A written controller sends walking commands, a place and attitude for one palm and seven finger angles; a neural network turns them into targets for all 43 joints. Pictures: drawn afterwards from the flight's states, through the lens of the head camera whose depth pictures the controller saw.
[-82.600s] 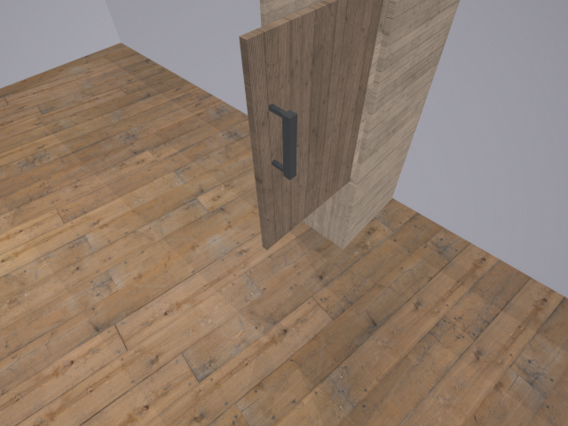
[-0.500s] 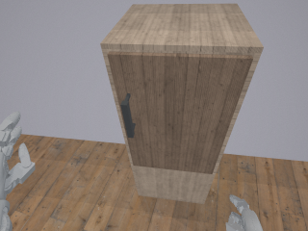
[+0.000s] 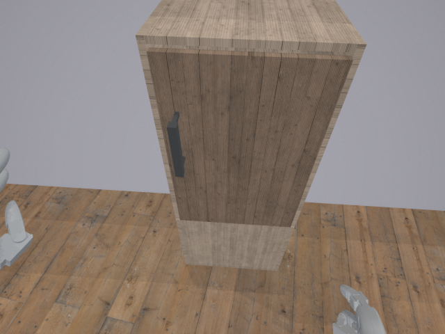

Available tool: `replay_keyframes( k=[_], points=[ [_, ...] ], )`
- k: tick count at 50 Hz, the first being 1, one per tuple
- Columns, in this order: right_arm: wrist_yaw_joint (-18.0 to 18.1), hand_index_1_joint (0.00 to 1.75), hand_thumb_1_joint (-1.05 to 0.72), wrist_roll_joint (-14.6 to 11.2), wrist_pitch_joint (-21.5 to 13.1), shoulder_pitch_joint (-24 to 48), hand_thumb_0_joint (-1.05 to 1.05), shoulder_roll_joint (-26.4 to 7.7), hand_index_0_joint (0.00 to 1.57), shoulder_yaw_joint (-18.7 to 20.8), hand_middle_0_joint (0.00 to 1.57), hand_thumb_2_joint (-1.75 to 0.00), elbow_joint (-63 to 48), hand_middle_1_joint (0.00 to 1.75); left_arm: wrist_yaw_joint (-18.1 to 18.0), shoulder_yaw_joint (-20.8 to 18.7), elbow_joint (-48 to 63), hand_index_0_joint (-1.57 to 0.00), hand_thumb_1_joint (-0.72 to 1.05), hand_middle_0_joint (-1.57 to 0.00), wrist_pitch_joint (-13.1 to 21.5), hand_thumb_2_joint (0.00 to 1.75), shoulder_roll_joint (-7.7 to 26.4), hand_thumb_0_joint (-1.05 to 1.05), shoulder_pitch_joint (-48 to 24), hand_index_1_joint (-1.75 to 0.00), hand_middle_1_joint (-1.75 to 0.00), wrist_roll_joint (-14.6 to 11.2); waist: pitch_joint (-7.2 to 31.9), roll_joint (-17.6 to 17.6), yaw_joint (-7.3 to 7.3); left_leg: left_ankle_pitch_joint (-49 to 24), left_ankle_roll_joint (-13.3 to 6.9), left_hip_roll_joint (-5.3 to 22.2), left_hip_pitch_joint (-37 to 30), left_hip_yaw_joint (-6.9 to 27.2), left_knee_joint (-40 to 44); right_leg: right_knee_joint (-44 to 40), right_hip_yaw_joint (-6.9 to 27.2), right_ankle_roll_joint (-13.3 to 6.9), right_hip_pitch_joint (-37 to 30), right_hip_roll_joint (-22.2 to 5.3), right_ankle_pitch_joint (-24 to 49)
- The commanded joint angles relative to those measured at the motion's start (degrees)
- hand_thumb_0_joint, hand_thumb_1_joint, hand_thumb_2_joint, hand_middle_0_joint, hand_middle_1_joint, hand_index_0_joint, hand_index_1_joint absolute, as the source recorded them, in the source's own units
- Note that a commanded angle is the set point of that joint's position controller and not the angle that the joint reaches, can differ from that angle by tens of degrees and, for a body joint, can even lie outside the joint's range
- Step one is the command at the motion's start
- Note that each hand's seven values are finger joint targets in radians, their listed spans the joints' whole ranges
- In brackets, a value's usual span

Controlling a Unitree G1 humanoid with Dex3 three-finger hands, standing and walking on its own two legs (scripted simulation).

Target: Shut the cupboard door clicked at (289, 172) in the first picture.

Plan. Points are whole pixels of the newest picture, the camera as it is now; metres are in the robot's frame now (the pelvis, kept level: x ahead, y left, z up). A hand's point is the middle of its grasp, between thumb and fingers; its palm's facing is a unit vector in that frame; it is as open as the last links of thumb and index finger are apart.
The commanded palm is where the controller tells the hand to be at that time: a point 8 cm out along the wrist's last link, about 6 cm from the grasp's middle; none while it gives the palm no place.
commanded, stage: step back with the hand held close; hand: left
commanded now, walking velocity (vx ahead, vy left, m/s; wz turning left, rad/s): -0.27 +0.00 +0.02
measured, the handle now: (178, 145) +0.51 +0.14 +0.04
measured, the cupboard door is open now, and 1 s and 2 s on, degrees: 0 0 0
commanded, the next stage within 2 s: stop stepping back and stand still in 1.40 s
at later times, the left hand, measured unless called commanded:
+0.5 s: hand (15, 256) +0.17 +0.26 +0.17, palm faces +0.45 -0.78 -0.44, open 7.4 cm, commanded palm +0.11 +0.30 +0.19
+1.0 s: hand (7, 275) +0.15 +0.26 +0.17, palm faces +0.46 -0.80 -0.39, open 7.4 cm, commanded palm +0.07 +0.30 +0.19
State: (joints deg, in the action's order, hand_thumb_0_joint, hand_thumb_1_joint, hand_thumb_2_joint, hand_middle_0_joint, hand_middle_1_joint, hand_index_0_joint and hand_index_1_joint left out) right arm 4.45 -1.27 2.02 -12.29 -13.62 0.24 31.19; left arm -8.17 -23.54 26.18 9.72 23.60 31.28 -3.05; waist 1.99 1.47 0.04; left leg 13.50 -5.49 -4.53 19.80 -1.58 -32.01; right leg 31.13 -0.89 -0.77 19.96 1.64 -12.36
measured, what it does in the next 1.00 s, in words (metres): shifts its weight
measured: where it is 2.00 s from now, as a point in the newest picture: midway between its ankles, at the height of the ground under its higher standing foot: outside the picture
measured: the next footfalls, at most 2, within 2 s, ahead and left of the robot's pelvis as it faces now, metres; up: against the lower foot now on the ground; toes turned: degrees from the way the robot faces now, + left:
right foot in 1.50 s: -0.19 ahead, -0.05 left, +0.00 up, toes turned -1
left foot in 1.68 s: -0.06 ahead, +0.09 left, +0.00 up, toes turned -2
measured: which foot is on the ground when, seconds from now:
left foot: down 0.00-1.00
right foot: down 0.00-1.00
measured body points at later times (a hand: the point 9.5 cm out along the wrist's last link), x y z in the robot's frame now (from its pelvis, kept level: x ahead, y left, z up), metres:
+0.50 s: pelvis -0.03 +0.00 -0.01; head -0.03 +0.02 +0.43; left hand +0.14 +0.30 +0.19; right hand +0.12 -0.25 -0.09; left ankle +0.04 +0.06 -0.73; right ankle +0.04 -0.11 -0.73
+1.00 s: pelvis -0.05 +0.00 -0.01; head -0.05 +0.03 +0.43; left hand +0.12 +0.30 +0.19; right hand +0.10 -0.25 -0.09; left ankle +0.03 +0.07 -0.72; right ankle +0.04 -0.11 -0.73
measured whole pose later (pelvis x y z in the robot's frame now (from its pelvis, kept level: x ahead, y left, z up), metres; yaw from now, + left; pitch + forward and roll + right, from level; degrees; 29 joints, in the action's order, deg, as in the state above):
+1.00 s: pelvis -0.05 +0.00 -0.01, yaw +3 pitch +2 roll -2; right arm 2.2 0.7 0.2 -13.8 -11.8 1.1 34.6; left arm -10.0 -24.7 32.0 14.7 24.4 28.9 -1.0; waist 1.7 -2.7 2.9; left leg 23.0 -1.2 -2.7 29.9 -0.8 -43.3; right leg 35.0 -3.9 -1.6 26.8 1.1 -10.0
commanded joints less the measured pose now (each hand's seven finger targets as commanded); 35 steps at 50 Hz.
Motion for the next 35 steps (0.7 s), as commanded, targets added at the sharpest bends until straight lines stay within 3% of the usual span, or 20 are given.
replay_keyframes(
  k=[1,5,6,10,14,15,17,19,20,21,25,28,30,34,35],
  points=[
    [0.99,0.30,-0.90,0.33,-3.65,5.35,0.00,-7.68,0.20,2.69,0.20,-0.90,-9.14,0.30,-1.52,-7.90,11.92,-0.20,0.90,-0.20,4.09,0.90,10.31,0.00,-3.25,-0.30,-0.30,0.65,2.54,1.69,0.11,17.95,-0.42,11.97,18.55,14.83,13.19,-0.02,8.41,-0.40,-15.56,-5.34,-1.90],
    [1.07,0.30,-0.90,0.78,-4.62,5.04,0.00,-8.17,0.20,2.92,0.20,-0.90,-8.61,0.30,-1.94,-8.95,13.25,-0.20,0.90,-0.20,4.68,0.90,11.49,0.00,-4.69,-0.30,-0.30,1.15,2.95,2.56,0.10,18.89,-0.71,12.07,19.49,14.93,12.44,0.77,9.15,-0.49,-15.32,-4.87,-1.70],
    [0.97,0.30,-0.90,0.73,-4.87,4.74,0.00,-7.73,0.20,2.70,0.20,-0.90,-8.51,0.30,-1.90,-7.70,13.79,-0.20,0.90,-0.20,4.82,0.90,10.08,0.00,-4.97,-0.30,-0.30,1.23,3.10,2.42,0.31,19.41,-0.71,12.11,19.88,15.21,12.41,1.32,8.80,-0.53,-15.50,-4.88,-2.11],
    [0.96,0.30,-0.90,1.13,-5.62,4.56,0.00,-8.26,0.20,2.87,0.20,-0.90,-7.87,0.30,-2.23,-8.75,13.51,-0.20,0.90,-0.20,5.02,0.90,10.97,0.00,-5.70,-0.30,-0.30,1.62,2.46,2.99,0.16,20.91,-0.83,12.70,21.42,16.14,12.95,2.64,8.77,-0.45,-15.23,-4.01,-2.49],
    [0.68,0.30,-0.90,1.30,-5.78,4.63,0.00,-8.01,0.20,2.94,0.20,-0.90,-7.59,0.30,-2.09,-7.90,13.56,-0.20,0.90,-0.20,5.53,0.90,9.63,0.00,-6.52,-0.30,-0.30,1.93,1.65,3.44,0.41,22.80,-1.39,13.95,25.54,17.22,13.59,5.99,8.46,-0.42,-16.61,-3.35,-1.26],
    [0.76,0.30,-0.90,1.61,-5.76,4.93,0.00,-8.33,0.20,3.14,0.20,-0.90,-7.42,0.30,-2.08,-9.52,13.31,-0.20,0.90,-0.20,5.63,0.90,11.22,0.00,-6.19,-0.30,-0.30,2.02,1.90,3.23,0.18,22.57,-1.46,14.40,26.12,17.60,14.06,6.48,8.28,-0.25,-17.04,-2.86,-0.59],
    [0.50,0.30,-0.90,1.55,-5.80,4.71,0.00,-7.80,0.20,3.13,0.20,-0.90,-7.36,0.30,-1.83,-8.50,14.21,-0.20,0.90,-0.20,6.11,0.90,10.03,0.00,-6.57,-0.30,-0.30,1.90,2.95,1.33,0.39,20.48,-1.35,14.30,26.01,17.28,12.68,6.87,8.67,-0.42,-17.45,-3.41,0.98],
    [0.24,0.30,-0.90,1.57,-5.67,4.53,0.00,-7.81,0.20,3.25,0.20,-0.90,-7.28,0.30,-1.75,-8.74,14.44,-0.20,0.90,-0.20,6.35,0.90,9.85,0.00,-5.73,-0.30,-0.30,1.98,3.62,2.96,0.47,21.49,-1.27,13.84,26.82,16.64,11.40,7.16,9.68,-0.89,-17.41,-4.05,0.61],
    [0.25,0.30,-0.90,1.80,-5.75,4.74,0.00,-7.90,0.20,3.48,0.20,-0.90,-7.09,0.30,-1.85,-10.82,14.89,-0.20,0.90,-0.20,6.66,0.90,12.03,0.00,-4.89,-0.30,-0.30,1.96,4.64,1.84,0.20,19.91,-1.12,13.85,25.76,16.59,10.97,6.55,10.00,-0.84,-17.09,-4.01,1.33],
    [0.08,0.30,-0.90,1.63,-5.65,4.48,0.00,-7.27,0.20,3.16,0.20,-0.90,-7.15,0.30,-1.73,-9.18,15.12,-0.20,0.90,-0.20,6.72,0.90,10.32,0.00,-4.74,-0.30,-0.30,1.68,4.94,0.46,0.50,19.04,-0.81,13.50,25.57,16.44,10.12,6.39,10.01,-1.12,-16.64,-4.64,0.74],
    [0.05,0.30,-0.90,1.95,-5.70,4.64,0.00,-7.83,0.20,3.39,0.20,-0.90,-6.94,0.30,-1.96,-11.12,15.73,-0.20,0.90,-0.20,7.44,0.90,11.92,0.00,-4.08,-0.30,-0.30,1.99,4.84,3.42,0.60,20.81,-0.60,13.13,25.95,15.94,9.16,5.54,12.05,-1.69,-14.94,-5.08,-0.99],
    [0.11,0.30,-0.90,1.90,-5.95,4.44,0.00,-7.38,0.20,3.32,0.20,-0.90,-6.77,0.30,-1.94,-10.67,15.71,-0.20,0.90,-0.20,7.91,0.90,11.28,0.00,-4.18,-0.30,-0.30,1.82,5.09,2.12,0.72,19.71,-0.73,13.50,26.51,16.36,9.06,6.15,11.40,-1.39,-15.47,-4.62,-0.14],
    [0.20,0.30,-0.90,2.05,-6.13,4.47,0.00,-7.65,0.20,3.44,0.20,-0.90,-6.49,0.30,-1.96,-11.51,15.96,-0.20,0.90,-0.20,8.04,0.90,12.09,0.00,-4.24,-0.30,-0.30,1.78,5.13,3.36,0.70,19.11,-0.71,13.92,26.14,17.02,10.15,6.93,10.84,-1.32,-15.31,-3.85,0.81],
    [0.39,0.30,-0.90,2.26,-6.42,4.32,0.00,-7.54,0.20,3.53,0.20,-0.90,-6.07,0.30,-1.55,-10.01,15.66,-0.20,0.90,-0.20,8.16,0.90,10.46,0.00,-5.16,-0.30,-0.30,1.79,4.74,3.85,0.75,20.09,-1.60,15.99,28.84,18.55,12.62,10.50,8.63,-0.45,-17.90,-1.91,2.18],
    [0.50,0.30,-0.90,2.41,-6.49,4.50,0.00,-7.74,0.20,3.66,0.20,-0.90,-5.86,0.30,-1.55,-11.06,15.96,-0.20,0.90,-0.20,8.17,0.90,11.66,0.00,-5.45,-0.30,-0.30,1.86,5.30,3.96,0.56,19.80,-1.57,16.27,28.16,18.74,13.07,10.72,8.33,-0.32,-17.92,-1.49,2.46]
  ],
)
